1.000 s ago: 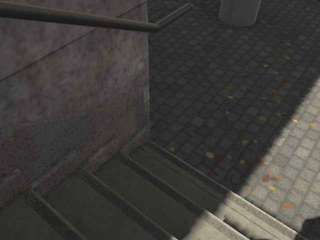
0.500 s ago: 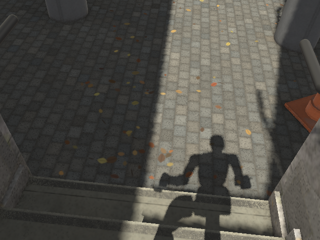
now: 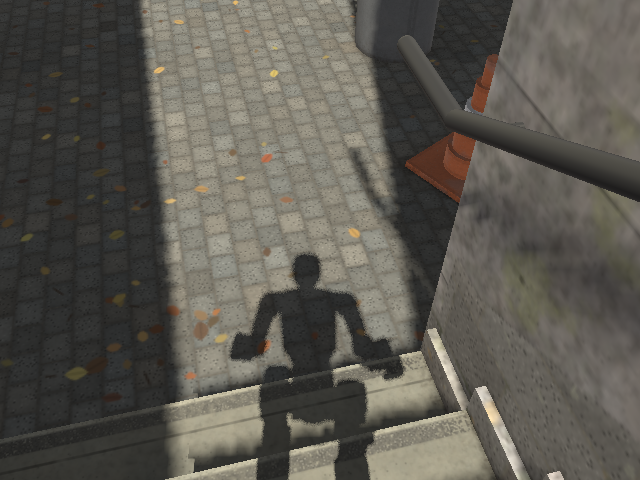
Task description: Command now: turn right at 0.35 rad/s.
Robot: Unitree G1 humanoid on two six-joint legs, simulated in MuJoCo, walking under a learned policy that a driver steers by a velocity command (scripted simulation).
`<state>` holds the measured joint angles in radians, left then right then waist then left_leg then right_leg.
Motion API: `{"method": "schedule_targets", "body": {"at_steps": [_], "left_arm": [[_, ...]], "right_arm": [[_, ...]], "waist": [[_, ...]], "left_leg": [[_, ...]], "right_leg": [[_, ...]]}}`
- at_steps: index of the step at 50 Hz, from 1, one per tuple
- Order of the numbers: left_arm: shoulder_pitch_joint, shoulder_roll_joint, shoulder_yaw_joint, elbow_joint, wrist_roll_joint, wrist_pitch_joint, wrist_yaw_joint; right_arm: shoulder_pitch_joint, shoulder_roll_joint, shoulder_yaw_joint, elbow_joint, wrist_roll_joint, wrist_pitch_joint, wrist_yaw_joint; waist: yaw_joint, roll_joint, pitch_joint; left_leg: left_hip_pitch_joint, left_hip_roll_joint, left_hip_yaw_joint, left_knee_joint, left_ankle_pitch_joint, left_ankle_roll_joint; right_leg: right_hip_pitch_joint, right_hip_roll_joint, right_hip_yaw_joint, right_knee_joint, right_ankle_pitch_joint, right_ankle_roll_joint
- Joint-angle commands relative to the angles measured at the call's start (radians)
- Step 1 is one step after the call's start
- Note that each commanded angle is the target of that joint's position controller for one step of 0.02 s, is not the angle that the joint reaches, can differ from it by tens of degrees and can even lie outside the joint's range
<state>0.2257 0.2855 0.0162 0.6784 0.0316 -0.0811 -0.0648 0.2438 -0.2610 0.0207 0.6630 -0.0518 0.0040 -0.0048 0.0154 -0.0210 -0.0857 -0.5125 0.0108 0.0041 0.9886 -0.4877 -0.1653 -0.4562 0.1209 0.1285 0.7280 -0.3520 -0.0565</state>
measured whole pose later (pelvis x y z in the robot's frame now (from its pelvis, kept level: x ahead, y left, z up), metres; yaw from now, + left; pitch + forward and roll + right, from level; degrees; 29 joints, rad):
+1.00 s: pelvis -0.14 +0.04 -0.01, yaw -3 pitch -2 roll +0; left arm 0.17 0.24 -0.01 0.63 0.03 0.08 0.05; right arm 0.08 -0.28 -0.04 0.63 -0.02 0.12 0.00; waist 0.02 0.01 0.10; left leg -0.66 -0.16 -0.07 1.51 -0.54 -0.01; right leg -0.51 0.01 0.05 0.70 -0.15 -0.03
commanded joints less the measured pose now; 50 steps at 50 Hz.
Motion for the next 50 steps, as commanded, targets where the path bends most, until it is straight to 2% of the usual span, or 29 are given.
{"method": "schedule_targets", "body": {"at_steps": [1,2,3,4,5,6,7,8,9,10,11,12,14,17,25,26,28,30,33,37,39,41,43,44,45,46,47,48,50], "left_arm": [[-0.047,0.157,0.038,-0.084,-0.019,0.026,-0.013],[-0.07,0.16,0.035,-0.075,-0.012,0.039,-0.026],[-0.011,0.116,0.028,-0.069,-0.004,0.043,-0.026],[0.081,0.067,0.015,-0.085,-0.004,0.049,-0.019],[0.018,0.111,0.029,-0.095,0.0,0.061,-0.007],[-0.041,0.112,0.032,-0.106,0.006,0.067,0.006],[-0.011,0.084,0.027,-0.08,0.003,0.07,0.004],[0.065,0.052,0.017,-0.039,-0.006,0.075,-0.013],[0.066,0.034,0.007,-0.029,-0.011,0.072,-0.036],[0.052,0.053,0.01,-0.042,-0.015,0.066,-0.048],[0.04,0.097,0.018,-0.053,-0.012,0.058,-0.049],[0.011,0.144,0.032,-0.054,-0.008,0.053,-0.042],[-0.023,0.132,0.031,-0.071,-0.008,0.045,-0.035],[-0.036,0.103,0.021,-0.093,-0.014,0.048,-0.033],[0.039,0.109,0.016,-0.096,-0.009,0.065,-0.048],[-0.001,0.0,-0.004,-0.074,-0.043,0.093,0.014],[-0.041,0.03,-0.002,-0.074,-0.055,0.116,0.049],[-0.043,0.059,0.009,-0.072,-0.041,0.121,0.051],[-0.015,0.088,0.025,-0.075,-0.041,0.126,0.062],[-0.082,0.067,0.02,-0.12,-0.036,0.146,0.072],[-0.082,0.06,0.019,-0.12,-0.03,0.156,0.071],[-0.065,0.046,0.017,-0.114,-0.027,0.158,0.066],[-0.031,0.036,0.009,-0.112,-0.016,0.152,0.057],[0.006,0.083,0.02,-0.107,-0.008,0.155,0.061],[0.071,0.158,0.041,-0.1,-0.003,0.157,0.072],[0.133,0.179,0.043,-0.091,0.004,0.148,0.083],[0.066,0.154,0.035,-0.099,0.008,0.147,0.1],[-0.019,0.128,0.027,-0.11,0.015,0.152,0.121],[-0.11,0.076,0.013,-0.133,0.002,0.157,0.15]], "right_arm": [[0.004,-0.075,-0.013,-0.018,0.028,-0.03,0.022],[0.017,-0.072,-0.015,-0.007,0.037,-0.044,0.028],[0.032,-0.144,-0.039,-0.002,0.023,-0.068,0.017],[-0.032,-0.24,-0.066,-0.026,-0.003,-0.085,0.03],[-0.02,-0.256,-0.084,-0.032,-0.03,-0.087,0.054],[-0.053,-0.21,-0.078,-0.033,-0.002,-0.087,0.067],[-0.121,-0.122,-0.044,-0.034,0.042,-0.085,0.097],[-0.201,-0.076,-0.024,-0.051,0.069,-0.08,0.127],[-0.201,-0.072,-0.021,-0.039,0.081,-0.075,0.148],[-0.165,-0.111,-0.035,-0.025,0.085,-0.069,0.153],[-0.124,-0.152,-0.053,-0.016,0.078,-0.066,0.145],[-0.066,-0.168,-0.065,-0.002,0.054,-0.071,0.131],[-0.101,-0.146,-0.066,-0.007,0.035,-0.09,0.101],[-0.12,-0.108,-0.058,-0.01,0.047,-0.099,0.093],[-0.125,-0.122,-0.07,0.017,0.038,-0.099,0.098],[-0.109,-0.003,-0.025,0.022,0.026,-0.023,0.051],[-0.081,-0.024,-0.019,0.027,0.035,0.026,0.033],[-0.089,-0.091,-0.039,0.03,0.04,0.036,0.027],[-0.064,-0.159,-0.071,0.024,0.045,0.053,0.027],[-0.086,-0.139,-0.071,-0.026,0.045,0.083,0.013],[-0.098,-0.136,-0.072,-0.044,0.044,0.097,0.006],[-0.109,-0.131,-0.073,-0.059,0.041,0.11,0.009],[-0.126,-0.092,-0.065,-0.083,0.039,0.112,0.018],[-0.17,-0.069,-0.06,-0.11,0.041,0.115,0.023],[-0.215,-0.064,-0.067,-0.132,0.047,0.115,0.026],[-0.266,-0.098,-0.081,-0.152,0.048,0.108,0.025],[-0.258,-0.076,-0.074,-0.152,0.055,0.101,0.012],[-0.24,-0.062,-0.069,-0.15,0.05,0.096,0.0],[-0.156,-0.081,-0.072,-0.136,0.012,0.097,-0.012]], "waist": [[-0.003,-0.044,-0.06],[-0.031,-0.048,-0.072],[-0.011,0.03,-0.128],[0.038,0.154,-0.121],[-0.033,0.124,-0.073],[-0.033,0.032,-0.044],[0.022,0.011,-0.021],[0.074,0.037,0.002],[0.071,0.072,0.019],[0.052,0.092,0.014],[0.021,0.075,0.019],[-0.031,0.034,0.053],[-0.04,0.026,0.061],[-0.039,0.031,0.054],[-0.028,0.006,0.047],[-0.039,0.003,-0.032],[-0.051,-0.025,0.02],[-0.031,0.012,0.063],[-0.016,0.067,0.022],[-0.024,0.146,-0.001],[-0.015,0.136,0.013],[-0.005,0.099,0.011],[0.008,0.001,0.0],[0.042,-0.147,0.02],[0.105,-0.329,0.01],[0.129,-0.252,-0.023],[0.08,-0.157,-0.03],[0.032,-0.134,-0.037],[-0.012,-0.114,-0.078]], "left_leg": [[0.126,-0.023,0.029,-0.317,0.158,0.022],[0.227,-0.029,0.015,-0.402,0.36,0.059],[0.396,0.053,-0.094,-0.386,0.674,0.159],[0.451,0.164,-0.213,-0.475,0.886,0.341],[0.442,0.248,-0.339,-0.542,0.843,0.466],[0.41,0.284,-0.383,-0.549,0.796,0.479],[0.33,0.258,-0.325,-0.538,0.748,0.398],[0.223,0.194,-0.242,-0.523,0.689,0.306],[0.165,0.135,-0.189,-0.514,0.634,0.218],[0.205,0.096,-0.159,-0.522,0.564,0.167],[0.259,0.073,-0.142,-0.532,0.45,0.158],[0.323,0.054,-0.093,-0.536,0.364,0.162],[0.363,0.046,-0.05,-0.507,0.279,0.182],[0.366,0.049,-0.05,-0.523,0.283,0.203],[0.39,0.016,-0.021,-0.531,0.337,0.198],[0.406,0.089,-0.03,-0.504,0.456,0.203],[0.374,0.073,-0.04,-0.529,0.404,0.192],[0.363,0.081,-0.053,-0.512,0.502,0.201],[0.369,0.132,-0.083,-0.423,0.776,0.27],[0.281,0.189,-0.147,-0.435,0.821,0.347],[0.216,0.194,-0.162,-0.432,0.766,0.36],[0.148,0.169,-0.15,-0.394,0.637,0.349],[0.044,0.084,-0.095,-0.3,0.278,0.309],[-0.069,-0.023,-0.003,-0.148,0.015,0.268],[-0.164,-0.177,0.11,0.217,-0.232,0.219],[-0.237,-0.173,-0.067,0.464,-0.262,0.199],[-0.247,-0.178,-0.17,0.564,-0.169,0.179],[-0.286,-0.192,-0.149,0.699,-0.092,0.148],[-0.259,-0.172,-0.109,0.765,0.008,0.115]], "right_leg": [[0.097,-0.262,0.354,-0.176,0.538,-0.231],[0.065,-0.24,0.341,-0.173,0.563,-0.214],[-0.01,-0.189,0.292,-0.117,0.417,-0.124],[-0.089,-0.074,0.097,-0.059,0.059,0.007],[-0.161,-0.028,0.033,0.041,-0.16,0.1],[-0.169,-0.063,0.028,0.084,-0.155,0.136],[-0.088,-0.122,0.03,0.047,-0.097,0.166],[0.049,-0.146,0.023,-0.05,0.036,0.179],[0.126,-0.131,0.017,-0.075,0.14,0.173],[0.117,-0.107,0.002,-0.102,0.162,0.148],[0.085,-0.098,-0.012,-0.141,0.132,0.12],[-0.014,-0.094,-0.012,-0.177,0.05,0.075],[-0.065,-0.125,0.021,-0.228,0.036,0.04],[-0.051,-0.129,0.026,-0.244,0.018,0.045],[-0.011,-0.129,0.003,-0.27,0.101,0.046],[0.138,-0.16,0.066,-0.307,0.301,0.068],[0.169,-0.161,0.069,-0.301,0.324,0.074],[0.148,-0.167,0.061,-0.27,0.37,0.069],[0.088,-0.136,0.008,-0.122,0.334,0.049],[0.047,-0.085,-0.072,0.023,0.213,0.036],[0.061,-0.08,-0.1,0.058,0.2,0.026],[0.09,-0.091,-0.102,0.068,0.23,0.004],[0.133,-0.142,-0.023,-0.006,0.248,-0.033],[0.147,-0.248,0.153,-0.159,0.251,-0.087],[0.194,-0.437,0.412,-0.34,0.397,-0.222],[0.245,-0.507,0.52,-0.381,0.541,-0.307],[0.212,-0.482,0.449,-0.345,0.545,-0.304],[0.202,-0.432,0.352,-0.315,0.482,-0.285],[0.193,-0.366,0.266,-0.361,0.174,-0.231]]}}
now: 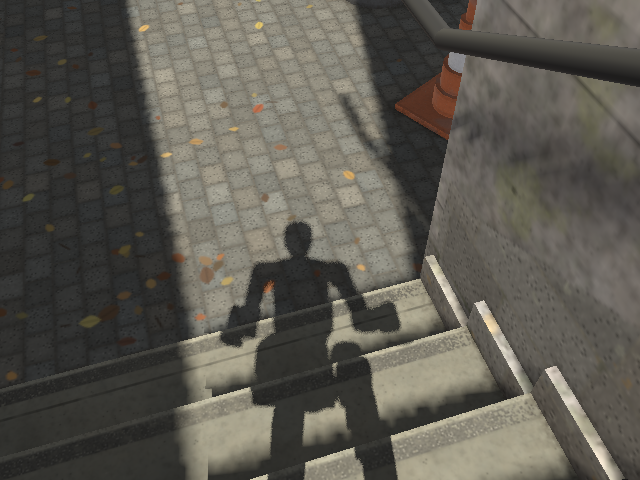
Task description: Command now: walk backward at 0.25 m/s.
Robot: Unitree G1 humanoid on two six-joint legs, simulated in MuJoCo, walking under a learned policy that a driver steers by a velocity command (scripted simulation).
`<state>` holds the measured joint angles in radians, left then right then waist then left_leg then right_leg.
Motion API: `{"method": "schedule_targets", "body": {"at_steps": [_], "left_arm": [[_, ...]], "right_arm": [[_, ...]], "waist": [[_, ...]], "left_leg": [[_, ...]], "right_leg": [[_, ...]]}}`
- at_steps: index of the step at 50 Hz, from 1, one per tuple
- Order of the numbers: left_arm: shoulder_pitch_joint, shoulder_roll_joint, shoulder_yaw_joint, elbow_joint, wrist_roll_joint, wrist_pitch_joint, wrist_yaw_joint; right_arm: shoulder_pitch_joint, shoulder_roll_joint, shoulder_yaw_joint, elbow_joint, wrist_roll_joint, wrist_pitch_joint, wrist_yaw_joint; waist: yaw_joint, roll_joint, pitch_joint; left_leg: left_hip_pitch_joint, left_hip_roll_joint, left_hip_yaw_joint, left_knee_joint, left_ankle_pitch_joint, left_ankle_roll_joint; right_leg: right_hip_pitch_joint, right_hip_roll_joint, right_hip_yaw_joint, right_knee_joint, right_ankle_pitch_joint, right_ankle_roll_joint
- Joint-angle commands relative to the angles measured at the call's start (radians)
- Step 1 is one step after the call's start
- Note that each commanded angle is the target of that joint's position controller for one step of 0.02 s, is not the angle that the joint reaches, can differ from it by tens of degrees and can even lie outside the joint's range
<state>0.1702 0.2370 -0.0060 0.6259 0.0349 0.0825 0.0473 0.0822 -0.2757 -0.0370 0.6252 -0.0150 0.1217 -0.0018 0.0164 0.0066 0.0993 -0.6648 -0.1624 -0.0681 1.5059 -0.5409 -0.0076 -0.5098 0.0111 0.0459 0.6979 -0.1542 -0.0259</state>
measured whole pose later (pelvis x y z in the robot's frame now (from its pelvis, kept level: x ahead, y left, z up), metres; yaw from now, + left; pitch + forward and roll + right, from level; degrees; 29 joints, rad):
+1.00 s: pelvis -0.10 +0.04 +0.16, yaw -1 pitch +1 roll -1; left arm 0.50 0.26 0.06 1.00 0.03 -0.09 0.02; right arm 0.12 -0.30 -0.08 0.86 -0.05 0.03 0.03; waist 0.09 0.02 -0.04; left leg -0.58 0.03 -0.20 0.90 0.16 -0.02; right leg -0.25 0.05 0.02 0.70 -0.48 -0.09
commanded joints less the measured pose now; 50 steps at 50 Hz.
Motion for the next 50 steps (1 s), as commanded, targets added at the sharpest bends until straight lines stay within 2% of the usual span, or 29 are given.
{"method": "schedule_targets", "body": {"at_steps": [1,4,5,6,7,8,9,10,11,12,13,14,15,18,19,21,22,23,24,26,27,28,30,32,34,36,42,47,50], "left_arm": [[-0.082,0.126,0.035,-0.082,-0.006,-0.01,0.043],[-0.087,0.172,0.056,-0.06,-0.015,-0.032,0.052],[-0.129,0.195,0.066,-0.057,-0.016,-0.037,0.054],[-0.196,0.218,0.083,-0.069,-0.036,-0.054,0.043],[-0.431,0.229,0.088,-0.134,-0.04,-0.075,0.039],[-0.745,0.218,0.088,-0.199,-0.012,-0.091,0.033],[-0.816,0.114,0.05,-0.257,-0.006,-0.1,-0.006],[-0.592,-0.013,0.03,-0.248,-0.016,-0.133,-0.007],[-0.323,-0.036,0.033,-0.145,-0.017,-0.13,-0.007],[-0.159,0.008,0.058,-0.064,-0.001,-0.12,-0.004],[0.013,0.097,0.096,0.03,0.007,-0.099,-0.011],[0.057,0.167,0.118,0.059,0.01,-0.063,-0.019],[0.014,0.177,0.116,0.054,0.0,-0.028,-0.025],[-0.084,0.154,0.085,0.057,-0.008,0.02,-0.012],[-0.086,0.064,0.051,0.055,-0.018,0.023,-0.016],[-0.131,0.022,0.011,0.074,-0.019,0.02,-0.024],[-0.231,-0.007,-0.011,0.034,-0.039,0.01,-0.027],[-0.221,0.007,-0.004,0.067,-0.039,0.002,-0.025],[-0.087,0.037,0.007,0.151,-0.042,-0.001,-0.025],[-0.019,0.007,-0.008,0.193,-0.047,-0.022,-0.009],[0.049,0.089,0.005,0.208,-0.037,-0.041,-0.018],[0.018,0.148,0.023,0.218,-0.03,-0.075,-0.015],[-0.112,0.095,0.012,0.202,-0.031,-0.113,-0.02],[-0.08,0.048,-0.01,0.218,-0.025,-0.117,-0.012],[0.115,0.166,0.046,0.28,-0.016,-0.108,-0.028],[0.196,0.167,0.063,0.304,-0.02,-0.108,-0.028],[0.227,0.138,0.081,0.303,-0.005,-0.145,-0.043],[0.343,0.133,0.089,0.343,-0.002,-0.188,-0.032],[0.256,0.133,0.089,0.316,-0.005,-0.192,-0.02]], "right_arm": [[0.027,-0.078,-0.016,-0.105,-0.032,-0.008,-0.017],[0.092,-0.105,-0.011,-0.112,-0.026,0.006,-0.004],[0.155,-0.1,-0.002,-0.113,-0.019,0.002,0.003],[0.3,-0.077,-0.002,-0.064,-0.011,-0.019,0.002],[0.599,-0.134,-0.024,0.016,-0.02,-0.028,-0.006],[0.863,-0.219,-0.036,0.092,-0.036,-0.033,-0.004],[0.698,-0.222,0.009,0.06,-0.027,-0.078,-0.032],[0.362,-0.138,0.068,-0.018,0.012,-0.115,-0.07],[0.069,-0.144,0.061,-0.085,-0.038,-0.114,-0.086],[-0.085,-0.138,0.049,-0.11,-0.075,-0.112,-0.091],[-0.186,-0.133,0.04,-0.096,-0.072,-0.117,-0.081],[-0.213,-0.131,0.034,-0.096,-0.04,-0.128,-0.067],[-0.186,-0.107,0.039,-0.083,-0.001,-0.13,-0.048],[0.027,-0.112,0.045,-0.009,0.011,-0.143,-0.041],[0.095,-0.085,0.067,0.03,0.001,-0.141,-0.037],[0.206,-0.097,0.048,0.092,-0.011,-0.129,-0.027],[0.355,-0.078,0.028,0.149,0.009,-0.106,-0.017],[0.435,-0.121,0.001,0.208,0.0,-0.089,-0.006],[0.417,-0.124,-0.019,0.217,0.001,-0.077,0.007],[0.336,-0.077,-0.029,0.195,0.02,-0.08,0.033],[0.344,-0.075,-0.036,0.161,0.023,-0.083,0.035],[0.322,-0.068,-0.026,0.144,0.024,-0.088,0.007],[0.187,-0.124,-0.042,0.142,0.012,-0.082,-0.025],[0.19,-0.108,-0.038,0.17,-0.004,-0.069,-0.029],[0.192,-0.128,-0.048,0.194,-0.024,-0.062,-0.022],[0.1,-0.115,-0.045,0.177,-0.035,-0.067,-0.018],[0.058,-0.081,-0.046,0.192,-0.035,-0.095,0.004],[-0.048,-0.101,-0.066,0.171,-0.04,-0.112,0.018],[-0.062,-0.064,-0.047,0.155,-0.039,-0.112,0.051]], "waist": [[-0.027,-0.151,-0.258],[-0.045,-0.155,-0.259],[-0.098,-0.175,-0.261],[-0.122,-0.273,-0.288],[-0.339,-0.175,-0.226],[-0.623,0.108,-0.017],[-0.609,0.552,0.416],[-0.284,0.484,0.514],[-0.061,0.39,0.344],[0.06,0.289,0.143],[0.173,0.175,-0.051],[0.177,0.102,-0.156],[0.145,0.04,-0.169],[0.024,-0.006,-0.126],[0.038,-0.047,-0.092],[-0.029,0.019,-0.074],[-0.124,0.118,-0.035],[-0.155,0.206,-0.018],[-0.118,0.16,-0.085],[-0.033,-0.025,-0.144],[-0.045,-0.001,-0.152],[-0.043,-0.168,-0.194],[-0.056,-0.071,-0.132],[-0.061,-0.064,-0.123],[0.005,-0.095,-0.109],[0.042,-0.056,-0.004],[0.034,-0.077,-0.042],[0.081,-0.091,-0.062],[0.041,-0.084,-0.066]], "left_leg": [[-0.052,0.016,-0.007,0.249,0.075,-0.051],[0.15,0.058,0.106,0.146,-0.008,-0.029],[0.293,0.113,0.079,-0.078,-0.02,0.009],[0.597,0.066,0.122,0.112,-0.155,0.035],[0.918,0.065,0.051,0.051,-0.176,0.056],[0.879,0.176,-0.306,-0.587,-0.324,0.095],[0.21,0.31,-0.95,-1.402,-0.748,0.105],[-0.14,0.347,-1.157,-1.494,-0.458,0.079],[-0.244,0.35,-1.031,-1.4,-0.509,0.066],[-0.313,0.324,-0.884,-1.244,-0.399,0.083],[-0.316,0.305,-0.661,-1.084,-0.284,0.09],[-0.273,0.312,-0.508,-1.005,-0.187,0.114],[-0.187,0.306,-0.402,-0.934,-0.047,0.13],[0.085,0.248,-0.252,-0.938,0.225,0.09],[0.095,0.25,-0.223,-1.027,0.47,0.075],[0.25,0.218,-0.17,-1.164,0.613,0.037],[0.541,0.21,-0.218,-1.295,0.586,0.008],[0.635,0.217,-0.243,-1.247,0.626,0.019],[0.611,0.227,-0.238,-1.092,0.599,0.041],[0.494,0.096,-0.111,-0.732,0.307,0.015],[0.215,0.026,-0.155,-0.553,0.211,0.003],[0.178,0.073,-0.255,-0.523,0.222,0.027],[0.169,0.109,-0.237,-0.431,0.35,0.01],[0.254,0.095,-0.149,-0.451,0.288,-0.013],[0.099,0.083,-0.081,-0.342,0.249,0.004],[-0.087,0.122,-0.118,-0.359,0.221,0.018],[-0.053,0.196,-0.076,-0.436,0.364,0.0],[-0.215,0.204,-0.216,-0.558,0.636,-0.012],[0.0,0.206,-0.121,-0.682,0.85,-0.018]], "right_leg": [[0.193,-0.242,0.323,-0.371,-0.103,-0.235],[0.083,-0.23,0.243,-0.51,-0.155,-0.172],[0.035,-0.203,0.198,-0.547,-0.192,-0.122],[-0.218,-0.209,0.089,-0.524,-0.123,-0.099],[-0.715,-0.159,0.004,-0.395,-0.401,-0.028],[-0.982,0.009,-0.104,0.026,-0.592,0.054],[-1.064,0.262,0.105,0.387,-0.843,0.03],[-0.891,0.279,0.38,0.438,-0.639,0.025],[-0.677,0.281,0.396,0.567,-0.399,0.024],[-0.407,0.266,0.33,0.722,-0.115,0.043],[-0.166,0.243,0.25,0.831,0.104,0.074],[-0.045,0.224,0.162,0.919,0.16,0.105],[-0.028,0.177,0.133,0.939,0.165,0.119],[-0.08,0.129,0.069,0.936,-0.027,0.145],[-0.016,0.124,-0.01,0.775,-0.187,0.11],[0.061,0.119,-0.123,0.409,-0.354,0.097],[-0.047,0.112,-0.096,-0.047,-0.646,0.08],[0.042,0.083,-0.04,-0.188,-0.615,0.055],[0.225,0.017,0.022,-0.265,-0.286,0.001],[0.405,-0.045,0.072,-0.474,0.005,-0.098],[0.504,-0.147,0.19,-0.242,0.435,-0.197],[0.414,-0.293,0.289,-0.245,0.515,-0.295],[0.31,-0.273,0.265,-0.298,0.35,-0.298],[0.252,-0.232,0.198,-0.3,0.554,-0.279],[0.378,-0.203,0.275,-0.356,0.075,-0.292],[0.432,-0.239,0.404,-0.446,-0.31,-0.286],[0.389,-0.213,0.352,-0.43,-0.311,-0.266],[0.465,-0.219,0.387,-0.229,-0.373,-0.264],[0.172,-0.173,0.314,-0.133,-0.51,-0.229]]}}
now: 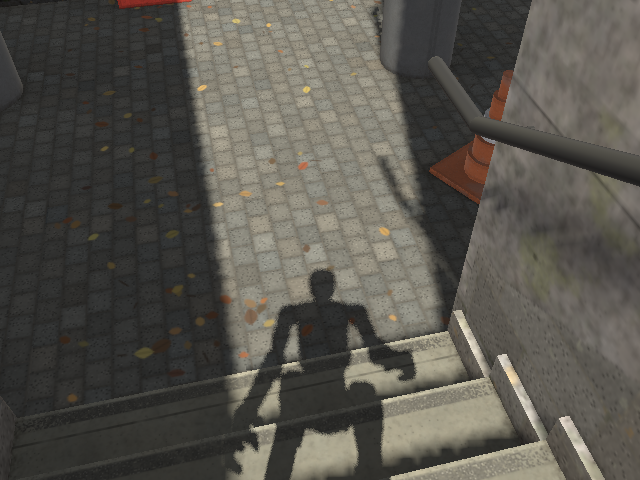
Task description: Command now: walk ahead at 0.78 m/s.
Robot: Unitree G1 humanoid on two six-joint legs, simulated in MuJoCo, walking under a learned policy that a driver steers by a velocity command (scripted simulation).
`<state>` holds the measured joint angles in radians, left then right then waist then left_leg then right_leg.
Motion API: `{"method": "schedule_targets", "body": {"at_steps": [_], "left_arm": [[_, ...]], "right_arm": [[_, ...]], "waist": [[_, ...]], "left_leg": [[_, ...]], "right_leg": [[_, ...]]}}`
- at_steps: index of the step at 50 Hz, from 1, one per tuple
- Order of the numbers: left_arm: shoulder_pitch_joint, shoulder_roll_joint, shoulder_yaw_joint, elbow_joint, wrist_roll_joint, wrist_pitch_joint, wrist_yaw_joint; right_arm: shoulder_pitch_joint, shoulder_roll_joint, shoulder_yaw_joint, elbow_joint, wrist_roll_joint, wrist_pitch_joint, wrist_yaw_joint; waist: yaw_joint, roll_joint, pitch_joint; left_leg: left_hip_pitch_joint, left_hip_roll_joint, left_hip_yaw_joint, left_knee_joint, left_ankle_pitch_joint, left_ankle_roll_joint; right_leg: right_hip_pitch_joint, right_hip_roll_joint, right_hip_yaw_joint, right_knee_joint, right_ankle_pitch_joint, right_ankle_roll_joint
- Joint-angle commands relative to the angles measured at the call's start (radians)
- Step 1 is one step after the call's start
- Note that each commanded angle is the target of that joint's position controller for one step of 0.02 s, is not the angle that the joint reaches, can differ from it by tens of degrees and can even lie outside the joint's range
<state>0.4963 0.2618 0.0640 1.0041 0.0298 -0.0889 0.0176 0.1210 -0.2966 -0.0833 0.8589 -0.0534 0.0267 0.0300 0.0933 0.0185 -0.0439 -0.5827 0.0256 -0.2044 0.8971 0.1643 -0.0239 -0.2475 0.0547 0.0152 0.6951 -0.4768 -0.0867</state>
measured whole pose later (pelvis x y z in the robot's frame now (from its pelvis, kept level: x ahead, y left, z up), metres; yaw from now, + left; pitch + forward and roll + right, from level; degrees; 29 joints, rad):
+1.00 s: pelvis +0.64 +0.16 -0.36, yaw -1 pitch -3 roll -2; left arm 0.50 0.22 0.05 1.16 -0.01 -0.11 0.04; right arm 0.16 -0.28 -0.06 0.91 -0.04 -0.08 0.00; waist 0.03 0.04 0.07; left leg -0.52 0.01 -0.07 0.67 0.43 0.02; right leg -0.14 0.09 -0.06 0.99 -0.78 -0.08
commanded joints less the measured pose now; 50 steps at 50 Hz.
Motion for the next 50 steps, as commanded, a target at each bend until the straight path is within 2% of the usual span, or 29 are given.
{"method": "schedule_targets", "body": {"at_steps": [1,4,8,10,11,12,13,14,15,16,17,18,19,22,25,28,31,34,36,37,38,39,40,41,43,44,46,47,50], "left_arm": [[-0.092,0.115,0.019,-0.08,0.002,-0.012,0.012],[-0.074,0.132,0.026,-0.099,0.014,0.008,0.021],[-0.044,0.166,0.039,-0.088,0.048,0.055,0.042],[-0.053,0.13,0.042,-0.064,0.046,0.071,0.039],[-0.096,0.055,0.027,-0.057,0.04,0.07,0.022],[-0.168,-0.072,-0.007,-0.124,0.02,0.052,0.017],[-0.113,-0.032,-0.001,-0.183,-0.036,0.012,0.033],[-0.159,-0.011,-0.003,-0.188,-0.022,-0.001,0.034],[-0.304,0.06,0.01,-0.171,0.011,0.021,0.033],[-0.298,0.04,0.004,-0.171,0.01,0.04,0.027],[-0.275,0.026,0.002,-0.137,0.015,0.047,0.013],[-0.276,-0.012,-0.009,-0.139,0.024,0.065,-0.003],[-0.335,0.006,-0.011,-0.157,0.021,0.067,-0.02],[-0.344,0.056,0.009,-0.117,0.037,0.086,-0.034],[-0.58,0.015,-0.008,-0.149,0.022,0.038,-0.057],[-0.634,-0.027,-0.027,-0.156,-0.006,0.05,-0.087],[-0.718,-0.008,-0.032,-0.211,-0.026,0.054,-0.064],[-0.365,0.042,-0.001,-0.104,-0.014,0.046,-0.031],[0.138,0.12,0.05,0.032,-0.001,0.051,-0.02],[0.208,0.164,0.055,0.086,0.008,0.048,-0.033],[0.149,0.135,0.027,0.058,-0.006,0.036,-0.042],[0.054,0.124,0.037,0.037,-0.011,0.033,-0.031],[-0.062,0.127,0.042,0.025,-0.008,0.023,-0.012],[-0.158,0.057,0.021,0.005,0.003,0.0,-0.007],[-0.229,0.075,0.009,0.008,-0.013,-0.038,0.006],[-0.197,0.101,0.015,0.02,-0.003,-0.041,0.014],[-0.239,-0.005,-0.013,0.041,-0.051,-0.068,0.027],[-0.239,0.032,-0.008,0.041,-0.053,-0.06,0.03],[-0.257,0.043,-0.014,0.044,-0.043,-0.032,0.019]], "right_arm": [[-0.125,-0.035,0.006,-0.089,0.006,-0.017,0.03],[-0.167,-0.025,0.016,-0.104,0.062,-0.001,0.048],[-0.06,-0.086,-0.005,-0.065,0.072,0.006,0.025],[0.256,-0.075,-0.014,0.049,0.031,-0.013,-0.004],[0.43,-0.042,0.0,0.105,0.019,-0.031,-0.009],[0.436,-0.053,0.04,0.098,0.016,-0.041,0.009],[0.513,-0.11,0.023,0.118,0.056,-0.039,0.013],[0.513,-0.178,-0.006,0.117,0.066,-0.052,-0.004],[0.37,-0.061,0.027,0.073,0.054,-0.058,-0.017],[0.315,-0.076,0.031,0.056,0.02,-0.068,-0.027],[0.304,-0.008,0.055,0.068,-0.002,-0.091,-0.02],[0.306,-0.025,0.048,0.078,-0.003,-0.104,-0.028],[0.218,-0.004,0.057,0.048,0.003,-0.116,-0.031],[0.349,-0.101,0.023,0.087,0.03,-0.13,-0.044],[0.436,0.047,0.053,0.126,0.063,-0.149,-0.068],[0.448,0.021,0.047,0.125,0.03,-0.132,-0.057],[0.545,0.044,0.052,0.174,0.014,-0.113,-0.065],[0.533,-0.02,0.048,0.214,-0.016,-0.088,-0.085],[0.337,-0.093,0.017,0.199,0.014,-0.093,-0.072],[0.265,-0.035,0.016,0.153,0.025,-0.109,-0.071],[0.383,0.007,0.029,0.108,0.058,-0.12,-0.079],[0.396,-0.026,0.026,0.112,0.054,-0.121,-0.072],[0.303,-0.057,0.015,0.083,0.002,-0.115,-0.06],[0.217,-0.097,-0.013,0.103,-0.019,-0.109,-0.055],[0.145,-0.028,-0.004,0.064,-0.03,-0.067,-0.036],[0.239,0.018,0.004,0.1,-0.035,-0.059,-0.036],[0.271,0.069,0.027,0.114,0.004,-0.096,-0.01],[0.278,0.102,0.038,0.12,0.025,-0.1,-0.004],[0.468,0.037,0.041,0.173,0.011,-0.087,-0.037]], "waist": [[-0.03,-0.091,0.084],[-0.008,-0.151,0.125],[-0.019,-0.133,0.202],[-0.157,0.057,0.118],[-0.263,0.247,0.06],[-0.209,0.386,0.113],[-0.177,0.457,-0.069],[-0.187,0.445,-0.127],[-0.171,0.101,0.065],[-0.132,0.201,0.083],[-0.081,0.06,0.156],[-0.059,0.117,0.157],[-0.015,0.007,0.191],[-0.04,0.118,0.133],[-0.12,-0.025,0.162],[-0.171,0.006,0.187],[-0.255,0.02,0.275],[-0.113,0.021,0.132],[0.191,-0.112,-0.016],[0.166,-0.23,-0.023],[0.028,-0.169,-0.114],[-0.005,-0.104,-0.085],[-0.055,-0.103,0.057],[-0.069,0.019,0.173],[-0.153,-0.031,0.241],[-0.18,-0.068,0.186],[-0.229,0.01,0.129],[-0.21,-0.012,0.131],[-0.286,-0.075,0.03]], "left_leg": [[0.006,0.018,0.057,-0.128,0.134,-0.005],[0.242,0.04,0.142,-0.208,0.061,-0.007],[0.3,0.11,0.162,-0.401,-0.207,0.029],[0.578,0.034,0.248,-0.521,-0.21,0.056],[0.707,0.042,0.202,-0.394,-0.208,0.088],[0.728,0.1,0.132,0.021,0.276,-0.013],[0.862,0.25,-0.083,-0.099,0.362,-0.045],[0.821,0.359,-0.412,-0.411,-0.397,0.049],[0.598,0.308,-0.316,-0.475,-0.698,0.019],[0.486,0.323,-0.367,-0.445,-0.662,0.047],[0.352,0.251,-0.238,-0.36,-0.447,0.032],[0.271,0.264,-0.275,-0.385,-0.525,0.07],[0.057,0.196,-0.197,-0.507,-0.628,0.096],[0.188,0.199,-0.2,-0.465,-0.317,0.232],[0.328,0.085,-0.072,-0.349,-0.46,0.201],[0.261,0.071,-0.032,-0.353,-0.439,0.208],[0.383,0.056,0.038,-0.296,-0.231,0.177],[0.563,0.079,0.08,0.09,0.322,0.184],[0.214,-0.014,0.131,0.826,0.277,0.153],[-0.213,-0.155,0.137,1.165,-0.881,0.139],[-0.402,-0.11,0.018,1.02,-0.873,0.15],[-0.527,-0.057,0.055,0.821,-0.751,0.136],[-0.51,0.008,0.02,0.603,-0.663,0.126],[-0.414,0.032,-0.026,0.471,-0.569,0.103],[0.018,0.024,0.081,0.088,-0.397,0.038],[0.142,-0.03,0.172,0.166,-0.264,0.034],[0.474,-0.038,0.2,-0.195,0.342,0.047],[0.599,-0.08,0.262,-0.22,0.413,0.029],[0.849,-0.125,0.331,-0.159,0.421,0.043]], "right_leg": [[-0.172,-0.203,0.317,-0.124,-0.217,-0.152],[-0.335,-0.203,0.236,-0.099,-0.235,-0.102],[-0.199,-0.25,0.267,0.093,-0.031,-0.114],[-0.225,-0.152,0.116,0.589,0.198,-0.105],[-0.428,0.003,0.043,1.165,-0.122,-0.086],[-0.839,0.078,0.138,1.562,-0.377,-0.094],[-0.988,0.056,0.145,1.531,-0.263,-0.084],[-1.055,0.031,0.123,1.453,-0.113,-0.067],[-1.062,-0.03,0.147,1.292,0.084,-0.047],[-1.016,-0.056,0.15,1.207,0.14,-0.028],[-0.942,-0.075,0.204,1.016,0.303,-0.023],[-0.908,-0.086,0.194,0.936,0.324,-0.001],[-0.72,-0.104,0.141,0.637,0.46,0.046],[-0.591,-0.103,0.067,0.499,0.589,0.044],[-0.604,-0.094,0.024,0.068,0.99,0.016],[-0.372,-0.088,-0.047,-0.023,0.959,0.006],[-0.327,-0.079,-0.107,-0.192,0.805,0.003],[-0.075,-0.054,-0.098,-0.24,0.691,-0.048],[0.481,-0.093,-0.023,-0.31,0.636,-0.14],[0.753,-0.248,0.109,-0.116,0.943,-0.178],[0.909,-0.362,0.262,0.03,1.105,-0.184],[0.853,-0.423,0.383,-0.107,0.671,-0.284],[0.572,-0.446,0.479,-0.244,0.202,-0.314],[0.335,-0.381,0.445,-0.256,0.14,-0.263],[-0.202,-0.274,0.276,-0.267,0.388,-0.213],[-0.263,-0.257,0.225,-0.2,0.551,-0.211],[-0.493,-0.048,-0.006,-0.051,0.221,-0.087],[-0.545,-0.02,-0.023,-0.031,0.175,-0.064],[-0.503,-0.037,-0.042,0.341,0.478,-0.02]]}}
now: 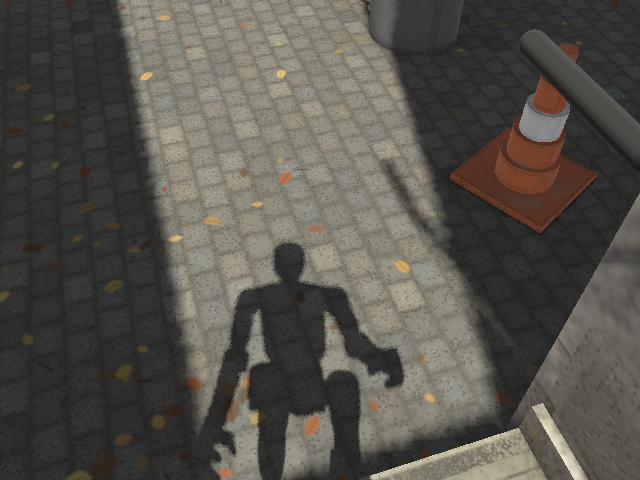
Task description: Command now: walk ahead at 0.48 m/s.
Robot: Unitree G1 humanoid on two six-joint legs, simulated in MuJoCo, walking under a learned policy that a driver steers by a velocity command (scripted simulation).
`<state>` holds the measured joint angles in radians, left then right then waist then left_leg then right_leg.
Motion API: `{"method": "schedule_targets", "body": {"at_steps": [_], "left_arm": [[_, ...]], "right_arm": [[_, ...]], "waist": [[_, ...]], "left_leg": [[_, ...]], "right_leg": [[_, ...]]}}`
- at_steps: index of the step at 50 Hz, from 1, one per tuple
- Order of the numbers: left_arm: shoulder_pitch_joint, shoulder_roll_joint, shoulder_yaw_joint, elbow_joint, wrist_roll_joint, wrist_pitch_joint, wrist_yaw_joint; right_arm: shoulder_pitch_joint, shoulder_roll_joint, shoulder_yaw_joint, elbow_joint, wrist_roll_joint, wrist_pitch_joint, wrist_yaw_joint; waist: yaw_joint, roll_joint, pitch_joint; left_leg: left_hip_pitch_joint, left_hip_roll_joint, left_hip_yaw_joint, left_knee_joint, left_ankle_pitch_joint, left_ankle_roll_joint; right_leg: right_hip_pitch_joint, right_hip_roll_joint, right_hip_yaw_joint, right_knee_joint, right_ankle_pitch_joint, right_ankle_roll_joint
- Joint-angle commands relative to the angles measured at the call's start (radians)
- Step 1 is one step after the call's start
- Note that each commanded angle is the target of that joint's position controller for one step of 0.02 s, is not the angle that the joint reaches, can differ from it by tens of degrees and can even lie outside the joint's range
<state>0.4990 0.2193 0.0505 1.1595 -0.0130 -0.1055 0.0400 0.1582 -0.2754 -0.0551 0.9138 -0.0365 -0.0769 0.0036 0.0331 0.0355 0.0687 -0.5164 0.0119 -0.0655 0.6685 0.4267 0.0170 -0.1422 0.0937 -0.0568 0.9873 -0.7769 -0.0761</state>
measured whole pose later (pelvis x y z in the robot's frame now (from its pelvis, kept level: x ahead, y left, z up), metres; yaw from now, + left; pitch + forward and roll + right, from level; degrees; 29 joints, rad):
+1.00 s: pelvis +0.49 +0.02 -0.27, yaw +20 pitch +0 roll -2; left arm 0.45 0.25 0.06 1.01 0.06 -0.15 0.03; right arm 0.13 -0.25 -0.11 0.87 -0.04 0.01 0.05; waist 0.04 -0.01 -0.04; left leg -0.76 0.09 -0.08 0.93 0.36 0.05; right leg -0.11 -0.13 -0.38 0.79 -0.63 0.03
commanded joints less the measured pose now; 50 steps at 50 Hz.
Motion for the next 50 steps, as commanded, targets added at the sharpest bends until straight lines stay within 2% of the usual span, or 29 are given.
{"method": "schedule_targets", "body": {"at_steps": [1,2,3,4,5,7,8,9,11,13,16,17,19,21,22,23,24,25,26,28,29,31,34,35,36,39,45,49,50], "left_arm": [[-0.317,0.092,0.002,-0.116,0.012,0.003,-0.011],[-0.401,0.123,0.015,-0.151,0.024,0.025,-0.01],[-0.27,0.065,0.014,-0.177,0.029,0.042,-0.013],[-0.09,0.041,0.0,-0.228,-0.01,0.036,0.008],[-0.071,0.084,-0.003,-0.189,0.027,0.057,0.012],[-0.14,0.087,0.015,-0.157,0.064,0.083,0.014],[-0.128,0.025,-0.005,-0.223,0.065,0.086,0.004],[-0.208,0.024,-0.007,-0.246,0.065,0.097,0.008],[-0.015,-0.006,-0.009,-0.111,0.06,0.115,-0.008],[-0.15,0.066,0.01,-0.144,0.057,0.082,-0.026],[-0.493,0.014,-0.022,-0.251,0.046,0.034,-0.04],[-0.469,0.005,-0.025,-0.254,0.011,0.038,-0.05],[-0.335,0.067,-0.008,-0.2,-0.004,0.042,-0.051],[-0.104,0.091,-0.003,-0.115,0.046,0.028,-0.063],[0.146,0.148,0.017,-0.09,0.116,0.064,-0.083],[0.126,0.147,0.011,-0.152,0.101,0.083,-0.117],[0.072,0.163,0.011,-0.157,0.12,0.096,-0.129],[-0.018,0.221,0.024,-0.161,0.111,0.085,-0.138],[-0.038,0.21,0.026,-0.137,0.098,0.07,-0.137],[-0.153,0.025,-0.04,-0.155,0.128,0.001,-0.095],[-0.101,-0.011,-0.047,-0.121,0.12,-0.022,-0.073],[-0.049,-0.001,-0.06,-0.106,0.088,-0.048,-0.048],[-0.023,0.018,-0.065,-0.096,0.116,-0.044,-0.057],[-0.089,0.228,0.021,-0.134,-0.015,-0.028,-0.035],[-0.101,0.233,0.025,-0.154,-0.018,-0.025,-0.029],[-0.118,0.108,0.016,-0.181,0.014,-0.011,-0.021],[0.096,0.089,0.032,-0.15,0.065,-0.017,-0.009],[0.04,0.108,0.026,-0.143,0.074,-0.067,0.001],[-0.015,0.113,0.027,-0.154,0.091,-0.066,-0.017]], "right_arm": [[0.659,-0.038,0.002,0.183,-0.017,0.019,-0.014],[0.802,-0.115,-0.026,0.233,0.001,0.019,-0.015],[0.736,-0.188,-0.029,0.217,0.008,0.014,0.003],[0.604,-0.202,-0.013,0.16,0.002,-0.008,0.013],[0.506,-0.147,-0.007,0.123,0.01,-0.009,0.019],[0.35,-0.056,0.032,0.084,0.009,-0.023,0.013],[0.272,-0.112,0.022,0.065,0.001,-0.038,-0.007],[0.198,-0.091,0.034,0.079,0.004,-0.051,-0.018],[0.191,-0.053,0.038,0.098,0.038,-0.044,-0.015],[0.296,0.009,0.049,0.142,0.063,-0.044,-0.022],[0.357,0.008,0.042,0.153,0.014,-0.018,-0.048],[0.371,0.02,0.043,0.166,-0.006,-0.009,-0.048],[0.399,0.022,0.033,0.17,-0.015,-0.001,-0.049],[0.404,0.015,0.032,0.158,0.013,0.024,-0.03],[0.51,0.042,0.067,0.164,-0.061,0.015,0.094],[0.567,0.008,0.035,0.157,-0.005,0.036,0.13],[0.452,-0.054,0.02,0.095,0.039,0.062,0.113],[0.431,0.008,0.043,0.041,0.037,0.052,0.105],[0.383,0.002,0.044,0.04,0.008,0.041,0.076],[0.416,0.04,0.069,0.071,-0.051,0.037,0.025],[0.447,0.061,0.075,0.08,-0.055,0.053,0.026],[0.417,0.059,0.066,0.079,-0.05,0.049,0.044],[0.27,0.012,0.042,0.044,-0.033,0.016,0.047],[0.149,0.007,0.023,-0.048,0.013,0.057,0.025],[0.117,-0.006,0.014,-0.056,0.025,0.084,0.024],[0.109,0.023,-0.012,-0.052,0.027,0.114,0.049],[-0.134,0.022,-0.048,-0.108,0.002,0.085,0.027],[-0.194,0.02,-0.052,-0.136,-0.021,0.063,0.057],[-0.198,0.021,-0.047,-0.137,-0.001,0.062,0.08]], "waist": [[-0.347,-0.096,-0.108],[-0.474,0.091,-0.072],[-0.334,0.234,-0.031],[-0.14,0.253,-0.102],[-0.122,0.032,-0.04],[-0.045,-0.219,0.036],[0.046,-0.075,0.022],[0.07,-0.023,0.073],[0.104,0.037,-0.067],[0.015,-0.05,-0.02],[-0.13,-0.027,0.09],[-0.129,0.035,0.109],[-0.112,0.027,0.129],[-0.037,-0.081,0.022],[0.018,-0.374,-0.217],[0.045,-0.372,-0.474],[0.045,-0.185,-0.399],[-0.013,-0.109,-0.238],[-0.019,-0.039,-0.094],[-0.094,-0.022,0.079],[-0.098,-0.115,0.059],[-0.052,-0.08,-0.022],[-0.032,-0.085,-0.072],[-0.083,-0.057,-0.122],[-0.083,-0.052,-0.111],[-0.083,-0.162,-0.023],[0.074,-0.117,0.07],[0.037,-0.002,0.15],[0.029,-0.043,0.147]], "left_leg": [[0.861,-0.09,0.214,-0.042,0.124,0.052],[0.834,0.037,0.102,-0.287,0.155,0.142],[0.912,0.218,-0.104,-0.12,0.693,0.178],[0.955,0.381,-0.352,-0.036,0.771,0.258],[0.765,0.383,-0.379,-0.115,0.301,0.285],[0.453,0.219,-0.236,-0.148,0.086,0.207],[0.245,0.266,-0.225,-0.191,0.097,0.251],[0.023,0.255,-0.245,-0.254,0.062,0.257],[-0.07,0.194,-0.153,-0.152,0.039,0.195],[0.101,0.11,-0.112,0.029,-0.352,0.155],[0.146,0.037,-0.082,0.06,-0.661,0.14],[0.155,0.046,-0.096,0.106,-0.682,0.144],[0.211,0.058,-0.13,0.204,-0.58,0.139],[0.126,0.006,-0.052,0.477,-0.533,0.125],[-0.163,-0.074,-0.073,0.796,-0.709,0.023],[-0.291,-0.14,0.027,1.201,-1.342,-0.027],[-0.378,-0.102,0.0,1.325,-1.308,-0.036],[-0.477,-0.027,-0.003,1.305,-1.197,-0.057],[-0.543,0.006,-0.021,1.263,-1.104,-0.042],[-0.441,0.121,-0.091,0.942,-0.607,0.008],[-0.427,0.12,-0.063,0.937,-0.549,0.037],[-0.449,0.098,-0.077,0.751,-0.41,0.024],[-0.554,0.125,-0.115,0.693,-0.376,0.019],[-0.339,0.074,-0.061,0.605,-0.356,0.009],[-0.306,0.061,-0.034,0.622,-0.33,0.002],[-0.379,0.047,-0.041,0.441,-0.14,0.002],[-0.652,0.085,-0.065,0.37,-0.248,0.03],[-0.493,0.115,-0.049,0.216,0.016,0.038],[-0.366,0.114,0.021,0.122,0.047,0.053]], "right_leg": [[-0.571,-0.067,-0.011,0.344,0.937,-0.022],[-0.565,0.01,-0.024,0.846,0.662,-0.001],[-0.802,0.152,0.042,1.237,-0.118,-0.007],[-0.961,0.078,0.167,1.05,0.028,-0.043],[-0.962,-0.006,0.208,0.871,0.155,-0.038],[-0.832,-0.033,0.199,0.603,0.319,-0.019],[-0.661,-0.076,0.205,0.222,0.499,0.027],[-0.474,-0.106,0.147,0.038,0.648,0.065],[-0.118,-0.083,0.078,0.13,0.893,0.039],[-0.359,-0.113,0.074,-0.073,1.158,-0.002],[-0.343,-0.103,0.03,-0.473,1.219,0.056],[-0.279,-0.125,0.062,-0.558,1.213,0.063],[-0.174,-0.19,0.08,-0.755,1.279,0.069],[0.145,-0.16,-0.019,-0.77,1.325,0.034],[0.647,-0.306,0.12,-0.451,1.651,-0.16],[0.793,-0.484,0.274,-0.359,1.66,-0.344],[0.625,-0.49,0.366,-0.418,1.538,-0.312],[0.39,-0.533,0.475,-0.536,0.978,-0.294],[0.17,-0.527,0.517,-0.655,0.365,-0.276],[-0.271,-0.455,0.403,-0.762,0.323,-0.223],[-0.314,-0.42,0.395,-0.761,0.31,-0.217],[-0.262,-0.403,0.322,-0.779,0.29,-0.199],[-0.132,-0.445,0.285,-0.794,0.298,-0.189],[-0.191,-0.419,0.232,-0.751,0.261,-0.122],[-0.234,-0.409,0.185,-0.772,0.216,-0.089],[-0.144,-0.38,0.101,-0.695,0.168,-0.004],[0.168,-0.489,0.115,-0.587,0.005,-0.042],[-0.003,-0.535,-0.012,-0.51,-0.021,0.004],[-0.063,-0.498,-0.103,-0.509,0.029,0.029]]}}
